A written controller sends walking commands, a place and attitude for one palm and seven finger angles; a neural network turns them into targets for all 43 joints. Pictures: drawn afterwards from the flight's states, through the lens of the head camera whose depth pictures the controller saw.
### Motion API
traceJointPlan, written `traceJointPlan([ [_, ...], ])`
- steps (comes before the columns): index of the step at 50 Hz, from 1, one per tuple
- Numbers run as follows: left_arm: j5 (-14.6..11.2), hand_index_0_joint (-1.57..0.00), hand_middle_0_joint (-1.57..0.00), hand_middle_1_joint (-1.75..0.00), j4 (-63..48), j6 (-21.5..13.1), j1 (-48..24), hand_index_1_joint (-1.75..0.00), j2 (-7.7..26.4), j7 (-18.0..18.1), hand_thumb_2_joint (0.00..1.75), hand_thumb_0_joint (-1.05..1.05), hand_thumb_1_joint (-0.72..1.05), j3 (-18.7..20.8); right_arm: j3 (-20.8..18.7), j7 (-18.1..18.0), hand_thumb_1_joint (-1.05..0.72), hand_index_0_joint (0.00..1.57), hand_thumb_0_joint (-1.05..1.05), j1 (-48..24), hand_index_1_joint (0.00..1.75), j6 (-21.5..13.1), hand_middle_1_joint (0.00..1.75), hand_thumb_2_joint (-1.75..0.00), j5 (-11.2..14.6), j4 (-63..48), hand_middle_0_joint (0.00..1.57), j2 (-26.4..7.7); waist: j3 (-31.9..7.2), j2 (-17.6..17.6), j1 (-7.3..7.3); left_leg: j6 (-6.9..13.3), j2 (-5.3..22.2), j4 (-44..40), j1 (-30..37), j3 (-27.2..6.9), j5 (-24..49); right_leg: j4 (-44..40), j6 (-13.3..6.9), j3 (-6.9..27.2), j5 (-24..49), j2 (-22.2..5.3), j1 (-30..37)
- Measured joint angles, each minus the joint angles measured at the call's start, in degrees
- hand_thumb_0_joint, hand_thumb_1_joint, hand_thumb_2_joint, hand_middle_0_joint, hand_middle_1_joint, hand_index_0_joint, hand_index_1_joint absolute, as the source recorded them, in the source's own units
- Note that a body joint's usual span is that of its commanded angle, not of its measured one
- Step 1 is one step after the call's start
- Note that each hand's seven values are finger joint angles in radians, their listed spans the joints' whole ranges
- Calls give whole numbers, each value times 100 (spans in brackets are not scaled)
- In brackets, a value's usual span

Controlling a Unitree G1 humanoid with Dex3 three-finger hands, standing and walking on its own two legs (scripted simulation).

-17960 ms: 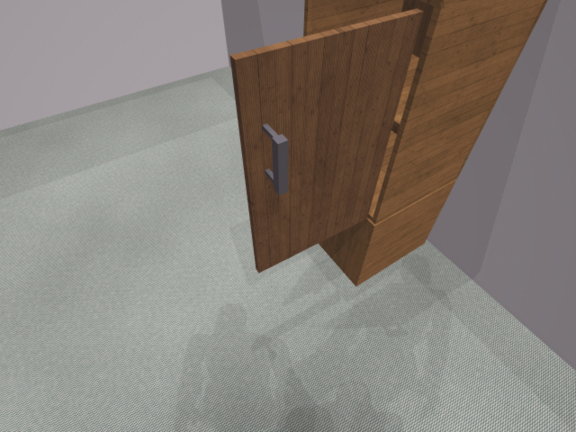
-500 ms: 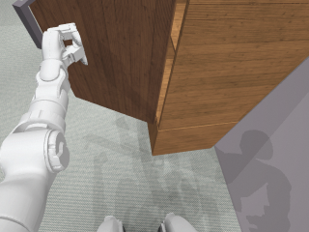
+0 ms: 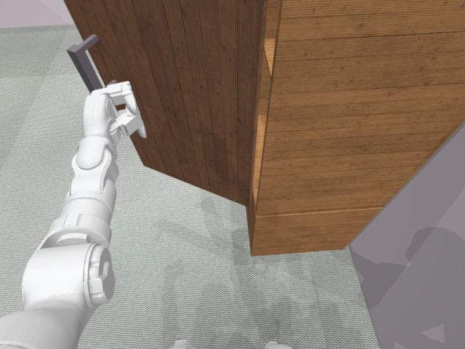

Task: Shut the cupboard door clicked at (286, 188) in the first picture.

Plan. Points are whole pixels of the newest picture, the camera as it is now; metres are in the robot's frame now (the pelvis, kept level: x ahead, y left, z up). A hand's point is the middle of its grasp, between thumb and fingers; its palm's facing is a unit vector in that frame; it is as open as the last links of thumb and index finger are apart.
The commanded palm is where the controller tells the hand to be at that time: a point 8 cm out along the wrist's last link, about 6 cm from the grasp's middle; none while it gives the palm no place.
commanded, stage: draw the hand back to the body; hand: left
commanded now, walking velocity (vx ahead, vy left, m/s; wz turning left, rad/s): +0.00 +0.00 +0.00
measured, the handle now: (96, 70) +0.65 +0.24 +0.10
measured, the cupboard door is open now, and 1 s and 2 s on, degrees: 61 61 61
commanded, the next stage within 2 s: step back with the hand held close in 1.40 s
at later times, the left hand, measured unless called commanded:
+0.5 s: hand (56, 203) +0.31 +0.21 +0.15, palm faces +0.12 -0.98 -0.17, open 3.1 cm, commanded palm +0.27 +0.26 +0.17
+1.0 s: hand out of the picture +0.19 +0.29 +0.19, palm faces +0.44 -0.81 -0.40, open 5.9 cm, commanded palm +0.13 +0.33 +0.22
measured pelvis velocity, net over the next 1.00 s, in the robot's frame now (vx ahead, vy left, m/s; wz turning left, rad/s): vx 0.00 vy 0.03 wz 0.02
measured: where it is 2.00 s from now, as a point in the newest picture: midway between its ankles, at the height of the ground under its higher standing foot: outside the picture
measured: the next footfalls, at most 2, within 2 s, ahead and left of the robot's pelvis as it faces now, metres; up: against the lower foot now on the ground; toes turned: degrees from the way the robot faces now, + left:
none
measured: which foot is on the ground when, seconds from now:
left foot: down 0.00-1.00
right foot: down 0.00-1.00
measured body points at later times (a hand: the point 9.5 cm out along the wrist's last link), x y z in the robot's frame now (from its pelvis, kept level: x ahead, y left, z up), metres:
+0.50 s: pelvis -0.02 +0.02 +0.03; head -0.02 +0.00 +0.48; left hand +0.30 +0.26 +0.16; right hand +0.18 -0.22 -0.05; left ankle +0.01 +0.14 -0.70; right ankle -0.04 -0.09 -0.70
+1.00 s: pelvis +0.00 +0.03 +0.05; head -0.02 +0.00 +0.50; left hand +0.16 +0.33 +0.22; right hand +0.19 -0.18 -0.05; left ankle +0.01 +0.14 -0.70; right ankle -0.04 -0.09 -0.70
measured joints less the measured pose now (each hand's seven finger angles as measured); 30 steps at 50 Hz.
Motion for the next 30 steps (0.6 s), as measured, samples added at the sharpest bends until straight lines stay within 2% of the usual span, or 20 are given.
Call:
traceJointPlan([
  [7,-559,-130,-130,-150,-1415,352,1607,-150,-90,-416,90,2,90,-171,33,-152,-91,20,1,124,30,95,30,-90,227,-6,20,-47,107,-35,286,35,-26,-493,915,-31,126,-498,-6,1,139,5,918],
  [13,-810,-130,-130,-150,-2339,495,2242,-150,-62,-712,90,2,90,-578,-13,-361,-91,20,1,-312,30,-46,30,-90,338,34,20,-162,251,-59,490,-18,-62,-648,1306,-157,245,-762,4,-122,271,-18,1408],
  [17,-986,-128,-127,-148,-2832,769,2587,-147,-129,-884,90,2,90,-759,-10,-445,-91,20,1,-670,30,-170,30,-90,404,-33,20,-218,261,-33,614,17,-119,-772,1531,-144,329,-883,52,-114,350,-75,1635],
  [20,-604,-124,-123,-143,-3430,965,3038,-143,-130,-363,90,2,90,-950,34,-574,-91,20,1,-981,30,-117,30,-90,393,-113,20,-119,311,-76,657,39,-171,-1049,1826,-77,461,-1090,98,-52,456,-129,1881],
  [23,-351,-118,-118,-137,-4031,1149,3515,-137,-172,126,90,2,90,-1051,105,-670,-91,20,1,-1220,30,-80,30,-90,373,-210,20,15,396,-111,697,78,-204,-1352,2118,-37,610,-1380,129,-17,611,-158,2157],
  [30,-78,-101,-101,-118,-5327,1440,4557,-118,-95,742,90,2,89,-990,307,-724,-91,20,1,-1405,30,-134,30,-90,285,-288,20,252,623,-137,837,131,-251,-1896,2753,-9,828,-2037,180,3,902,-196,2838],
])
